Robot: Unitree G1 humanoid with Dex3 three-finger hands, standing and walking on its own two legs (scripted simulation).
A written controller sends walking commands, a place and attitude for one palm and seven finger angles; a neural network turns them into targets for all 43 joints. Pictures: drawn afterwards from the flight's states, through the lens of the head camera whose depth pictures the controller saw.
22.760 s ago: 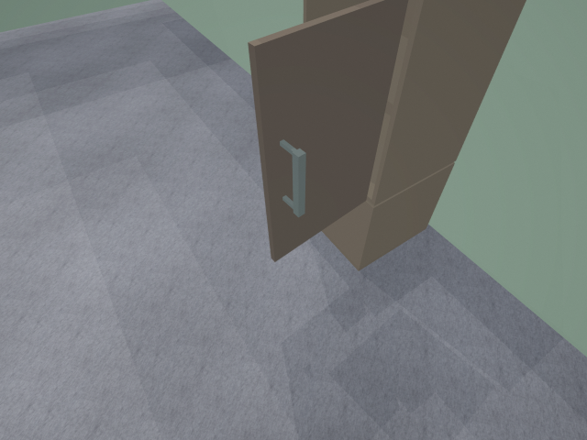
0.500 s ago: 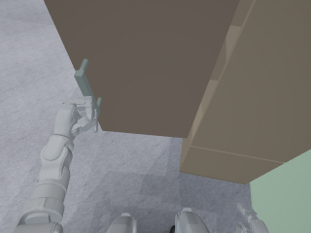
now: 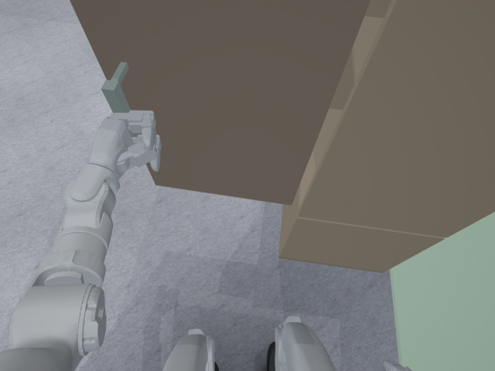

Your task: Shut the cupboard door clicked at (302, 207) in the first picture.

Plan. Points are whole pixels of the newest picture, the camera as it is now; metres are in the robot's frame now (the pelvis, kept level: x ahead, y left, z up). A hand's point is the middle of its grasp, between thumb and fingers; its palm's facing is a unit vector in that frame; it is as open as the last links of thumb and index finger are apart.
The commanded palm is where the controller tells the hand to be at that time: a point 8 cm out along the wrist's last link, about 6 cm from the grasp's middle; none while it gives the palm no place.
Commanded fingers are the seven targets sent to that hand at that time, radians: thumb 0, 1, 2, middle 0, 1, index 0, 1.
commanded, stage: push the door shut along its arc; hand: left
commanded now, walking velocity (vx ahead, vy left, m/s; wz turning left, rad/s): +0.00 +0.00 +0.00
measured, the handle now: (132, 116) +0.53 +0.18 +0.05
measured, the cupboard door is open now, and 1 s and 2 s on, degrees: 89 75 61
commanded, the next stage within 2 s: pull the fist back off the door in 1.28 s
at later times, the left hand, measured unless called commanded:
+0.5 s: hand (184, 116) +0.52 +0.09 +0.06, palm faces -0.38 -0.93 -0.03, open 3.1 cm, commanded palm +0.52 +0.15 +0.06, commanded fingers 0.00 0.90 0.90 -1.30 -1.50 -1.30 -1.50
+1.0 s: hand (195, 101) +0.55 +0.08 +0.06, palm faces -0.45 -0.89 -0.03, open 3.4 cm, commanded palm +0.58 +0.11 +0.06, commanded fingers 0.00 0.90 0.90 -1.30 -1.50 -1.30 -1.50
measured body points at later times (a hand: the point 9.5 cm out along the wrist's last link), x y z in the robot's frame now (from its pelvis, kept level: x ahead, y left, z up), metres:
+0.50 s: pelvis +0.00 +0.00 -0.02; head +0.15 +0.00 +0.40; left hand +0.54 +0.14 +0.06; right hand +0.01 -0.28 -0.13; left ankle +0.01 +0.10 -0.65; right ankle +0.05 -0.12 -0.65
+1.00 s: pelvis +0.00 +0.00 -0.03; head +0.17 +0.01 +0.39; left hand +0.57 +0.13 +0.07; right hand +0.00 -0.28 -0.13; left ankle +0.01 +0.10 -0.65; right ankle +0.05 -0.12 -0.65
